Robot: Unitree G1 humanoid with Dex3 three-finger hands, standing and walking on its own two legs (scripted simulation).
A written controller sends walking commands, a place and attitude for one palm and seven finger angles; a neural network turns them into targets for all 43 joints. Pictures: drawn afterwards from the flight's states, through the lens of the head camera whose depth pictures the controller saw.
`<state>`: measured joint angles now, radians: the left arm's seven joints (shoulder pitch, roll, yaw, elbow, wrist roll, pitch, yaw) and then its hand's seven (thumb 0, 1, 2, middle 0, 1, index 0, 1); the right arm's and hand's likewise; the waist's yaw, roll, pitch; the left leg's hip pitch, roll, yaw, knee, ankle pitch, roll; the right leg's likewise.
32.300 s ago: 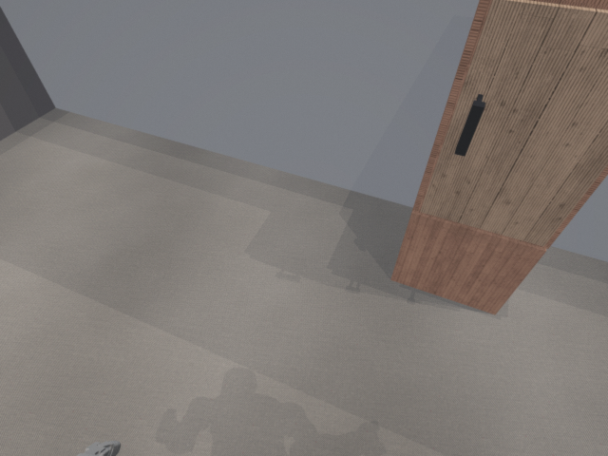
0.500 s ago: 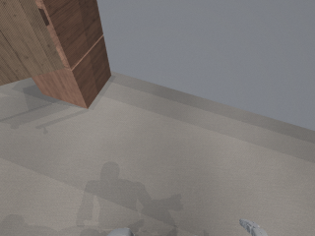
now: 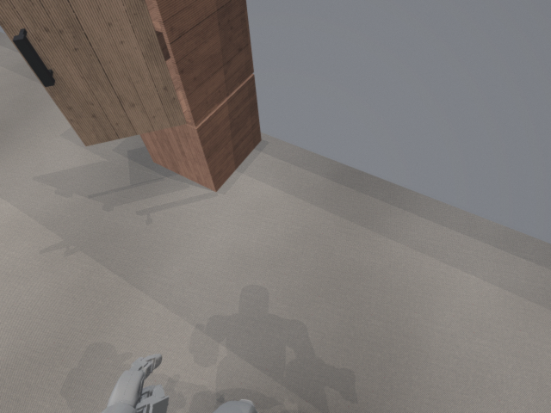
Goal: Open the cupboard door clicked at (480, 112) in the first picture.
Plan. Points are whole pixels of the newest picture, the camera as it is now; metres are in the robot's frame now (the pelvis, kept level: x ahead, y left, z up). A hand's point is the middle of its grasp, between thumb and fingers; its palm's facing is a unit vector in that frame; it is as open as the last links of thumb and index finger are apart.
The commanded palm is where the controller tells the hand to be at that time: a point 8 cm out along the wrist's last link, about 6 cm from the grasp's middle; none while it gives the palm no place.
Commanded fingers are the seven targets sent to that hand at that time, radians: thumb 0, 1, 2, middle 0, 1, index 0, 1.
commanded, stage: turn to face it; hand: left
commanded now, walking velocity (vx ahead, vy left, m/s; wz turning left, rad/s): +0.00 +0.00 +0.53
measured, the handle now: (36, 57) +0.94 +0.66 +0.00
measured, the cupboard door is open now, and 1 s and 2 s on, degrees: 47 47 47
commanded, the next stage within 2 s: take the last steps up to it in 0.32 s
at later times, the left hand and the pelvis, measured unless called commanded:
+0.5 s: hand out of the picture -0.05 +0.24 -0.18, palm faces +0.33 -0.91 -0.25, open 7.4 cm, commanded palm none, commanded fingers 0.00 0.90 0.90 -0.20 -0.30 -0.20 -0.30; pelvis +0.00 +0.03 +0.00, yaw +15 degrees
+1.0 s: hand out of the picture +0.04 +0.21 -0.14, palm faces +0.41 -0.88 -0.25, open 7.3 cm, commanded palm none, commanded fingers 0.00 0.90 0.90 -0.20 -0.30 -0.20 -0.30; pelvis +0.07 +0.03 +0.02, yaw +22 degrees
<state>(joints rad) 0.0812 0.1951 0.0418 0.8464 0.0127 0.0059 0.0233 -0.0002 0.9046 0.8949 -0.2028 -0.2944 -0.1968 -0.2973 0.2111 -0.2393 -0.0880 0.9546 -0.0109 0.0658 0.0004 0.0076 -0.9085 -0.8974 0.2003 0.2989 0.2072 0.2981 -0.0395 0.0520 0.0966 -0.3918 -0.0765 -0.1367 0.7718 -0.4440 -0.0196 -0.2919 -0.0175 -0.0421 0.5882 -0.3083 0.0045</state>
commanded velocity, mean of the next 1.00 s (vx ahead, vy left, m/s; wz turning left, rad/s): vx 0.18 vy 0.08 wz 0.24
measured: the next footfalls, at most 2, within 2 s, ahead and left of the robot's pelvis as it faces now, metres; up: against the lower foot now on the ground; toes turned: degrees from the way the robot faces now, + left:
left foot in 0.38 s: +0.01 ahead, +0.13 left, +0.00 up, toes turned +17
right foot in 0.82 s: +0.12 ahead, -0.06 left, +0.00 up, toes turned +12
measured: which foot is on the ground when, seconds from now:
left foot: up 0.00-0.36, down 0.38-0.82, up 0.84-1.00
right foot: down 0.00-0.38, up 0.40-0.80, down 0.82-1.00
